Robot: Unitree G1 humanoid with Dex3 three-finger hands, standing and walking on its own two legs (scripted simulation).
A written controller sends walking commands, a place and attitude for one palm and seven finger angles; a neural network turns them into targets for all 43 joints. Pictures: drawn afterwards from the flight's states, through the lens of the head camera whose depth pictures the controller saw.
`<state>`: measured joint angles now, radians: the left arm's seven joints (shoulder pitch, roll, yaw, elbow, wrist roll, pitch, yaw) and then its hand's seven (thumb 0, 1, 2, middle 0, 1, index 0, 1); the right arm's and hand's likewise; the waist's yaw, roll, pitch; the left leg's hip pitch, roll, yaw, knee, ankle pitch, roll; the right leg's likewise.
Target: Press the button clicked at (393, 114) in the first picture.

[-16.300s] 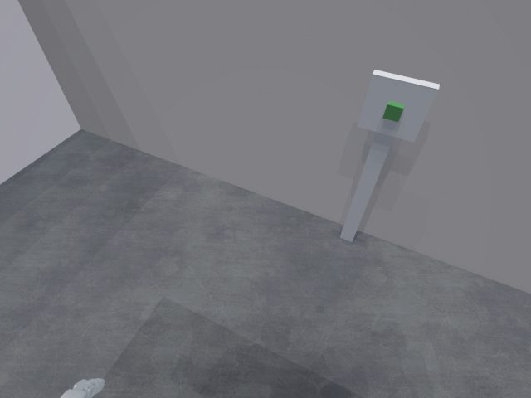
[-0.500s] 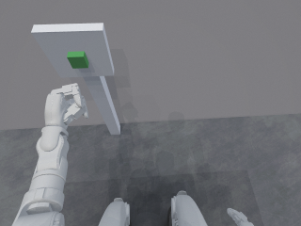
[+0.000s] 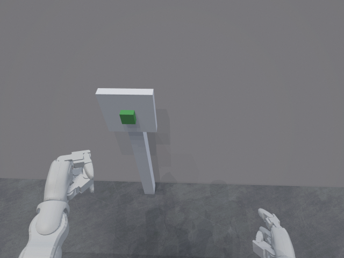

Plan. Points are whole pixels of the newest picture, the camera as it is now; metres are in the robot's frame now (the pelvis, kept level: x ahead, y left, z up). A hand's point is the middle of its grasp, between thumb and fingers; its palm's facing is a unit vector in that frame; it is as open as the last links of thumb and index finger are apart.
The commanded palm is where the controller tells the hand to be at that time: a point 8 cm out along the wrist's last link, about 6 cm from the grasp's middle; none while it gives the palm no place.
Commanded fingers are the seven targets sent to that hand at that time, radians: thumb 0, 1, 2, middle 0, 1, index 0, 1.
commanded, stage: draw the hand back to the body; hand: left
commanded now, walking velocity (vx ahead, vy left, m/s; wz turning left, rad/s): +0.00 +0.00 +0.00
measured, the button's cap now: (128, 116) +0.55 +0.19 -0.03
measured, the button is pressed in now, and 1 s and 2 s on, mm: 0 0 0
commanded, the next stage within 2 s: step back with the hand held close in 0.78 s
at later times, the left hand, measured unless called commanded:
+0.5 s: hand (33, 180) +0.20 +0.24 +0.18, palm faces +0.39 -0.81 -0.43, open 3.1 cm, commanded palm +0.15 +0.28 +0.20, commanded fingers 0.00 0.90 0.90 -1.30 -1.50 -1.30 -1.50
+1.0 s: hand (22, 188) +0.19 +0.24 +0.19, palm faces +0.42 -0.80 -0.43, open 3.1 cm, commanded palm +0.13 +0.27 +0.20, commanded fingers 0.00 0.90 0.90 -1.30 -1.50 -1.30 -1.50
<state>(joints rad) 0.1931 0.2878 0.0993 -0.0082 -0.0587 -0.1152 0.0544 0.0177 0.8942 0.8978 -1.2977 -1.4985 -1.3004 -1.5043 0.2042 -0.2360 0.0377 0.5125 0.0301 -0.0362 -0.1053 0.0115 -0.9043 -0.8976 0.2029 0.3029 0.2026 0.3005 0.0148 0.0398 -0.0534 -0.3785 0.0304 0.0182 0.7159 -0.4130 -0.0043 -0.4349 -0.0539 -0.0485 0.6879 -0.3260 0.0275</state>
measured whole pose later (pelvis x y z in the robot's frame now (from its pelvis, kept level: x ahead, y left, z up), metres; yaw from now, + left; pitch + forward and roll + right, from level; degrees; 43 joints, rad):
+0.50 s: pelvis +0.02 +0.00 +0.02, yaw +0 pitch -3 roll -1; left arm 0.54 0.33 0.27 -0.48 -0.03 -0.06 0.10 0.02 0.89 0.90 -1.30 -1.50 -1.30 -1.50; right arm 0.22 -0.23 0.04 0.62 -0.01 -0.13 -0.08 0.01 -0.90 -0.90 0.20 0.30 0.20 0.30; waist 0.08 0.08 0.00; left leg -0.06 0.04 0.03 0.44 -0.32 -0.01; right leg -0.12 -0.04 -0.05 0.42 -0.24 0.03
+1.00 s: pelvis +0.00 +0.00 +0.02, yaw -1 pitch -3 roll -1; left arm 0.53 0.31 0.33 -0.46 -0.02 -0.14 0.11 0.02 0.89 0.90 -1.30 -1.50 -1.31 -1.50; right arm 0.20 -0.23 0.03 0.62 -0.02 -0.12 -0.08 0.01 -0.90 -0.90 0.20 0.30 0.20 0.30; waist 0.05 0.07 0.01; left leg -0.11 0.05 0.03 0.46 -0.29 -0.01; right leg -0.15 -0.02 -0.05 0.39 -0.19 0.02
